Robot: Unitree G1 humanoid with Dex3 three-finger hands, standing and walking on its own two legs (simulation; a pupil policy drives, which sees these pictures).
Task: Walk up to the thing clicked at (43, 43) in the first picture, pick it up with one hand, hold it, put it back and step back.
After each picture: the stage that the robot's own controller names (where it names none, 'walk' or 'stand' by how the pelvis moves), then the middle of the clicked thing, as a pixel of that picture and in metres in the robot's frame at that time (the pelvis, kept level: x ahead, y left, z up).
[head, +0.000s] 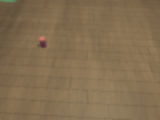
stand; (43, 42) +1.39 +0.45 -0.72
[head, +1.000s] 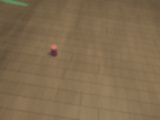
walk; (54, 51) +1.30 +0.21 -0.69
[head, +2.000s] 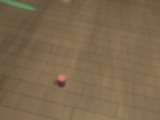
walk; (61, 81) +0.79 +0.12 -0.71
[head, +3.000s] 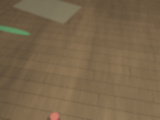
walk; (55, 119) +0.52 +0.20 -0.71
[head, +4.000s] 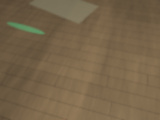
stand; out of the picture +0.44 +0.16 -0.70
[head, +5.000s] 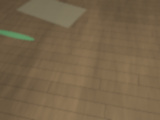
stand; out of the picture +0.41 +0.18 -0.72
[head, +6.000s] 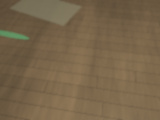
stand; out of the picture +0.39 +0.19 -0.72
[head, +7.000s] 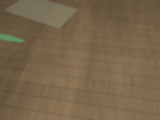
stand; out of the picture +0.36 +0.20 -0.72
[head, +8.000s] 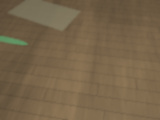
stand; out of the picture +0.33 +0.17 -0.72
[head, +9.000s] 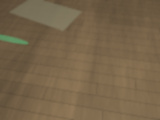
stand; out of the picture +0.35 +0.19 -0.73
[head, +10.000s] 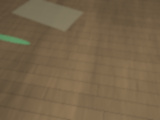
stand; out of the picture +0.34 +0.19 -0.73
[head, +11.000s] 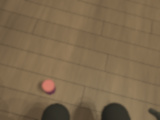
go down; (49, 87) +0.40 +0.17 -0.48
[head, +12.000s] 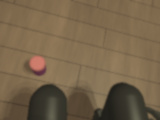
go down; (38, 66) +0.44 +0.18 -0.32
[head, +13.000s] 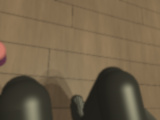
close in; out of the picture +0.44 +0.22 -0.24
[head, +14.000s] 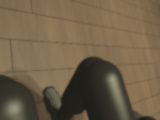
close; out of the picture +0.43 +0.24 -0.23
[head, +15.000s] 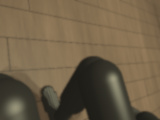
lift; out of the picture +0.42 +0.24 -0.23
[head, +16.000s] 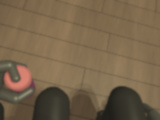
lift; (21, 83) +0.32 +0.21 -0.07
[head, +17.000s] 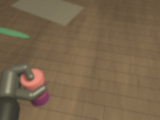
hold; (36, 88) +0.33 +0.16 +0.04
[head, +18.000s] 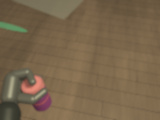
hold; (37, 94) +0.33 +0.16 -0.01
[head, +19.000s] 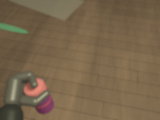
hold; (40, 96) +0.32 +0.16 -0.01
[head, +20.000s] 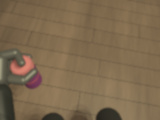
crouch; (27, 73) +0.39 +0.18 -0.08
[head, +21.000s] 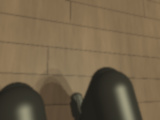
lower; out of the picture +0.45 +0.23 -0.18
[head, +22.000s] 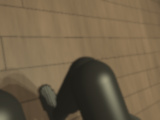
lower; out of the picture +0.45 +0.26 -0.24
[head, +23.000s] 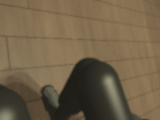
lower; out of the picture +0.45 +0.26 -0.24
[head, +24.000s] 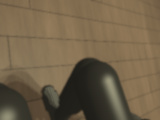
lower; out of the picture +0.44 +0.25 -0.24
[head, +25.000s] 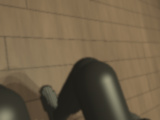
lower; out of the picture +0.44 +0.26 -0.24
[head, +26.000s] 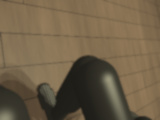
open; out of the picture +0.44 +0.24 -0.24
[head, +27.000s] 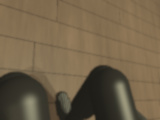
stand; out of the picture +0.43 +0.22 -0.25
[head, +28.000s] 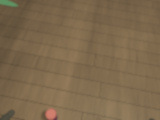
stand; (51, 116) +0.38 +0.16 -0.60
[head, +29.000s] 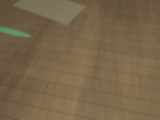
stand; out of the picture +0.36 +0.16 -0.67
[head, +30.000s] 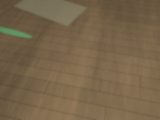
stand; out of the picture +0.37 +0.16 -0.67
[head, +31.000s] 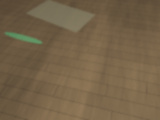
stand; out of the picture +0.38 +0.15 -0.72
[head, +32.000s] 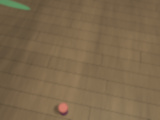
walk; (63, 109) +0.42 +0.10 -0.70
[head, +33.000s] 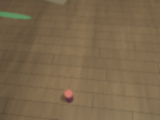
walk; (69, 96) +0.61 +0.15 -0.70
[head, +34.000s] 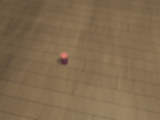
walk; (64, 58) +0.96 +0.16 -0.69
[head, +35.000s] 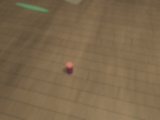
stand; (69, 68) +1.02 +0.14 -0.71
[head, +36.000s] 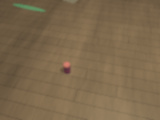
stand; (67, 68) +1.02 +0.16 -0.72
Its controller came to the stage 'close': yes
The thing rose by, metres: 0.71
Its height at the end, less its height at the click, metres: +0.00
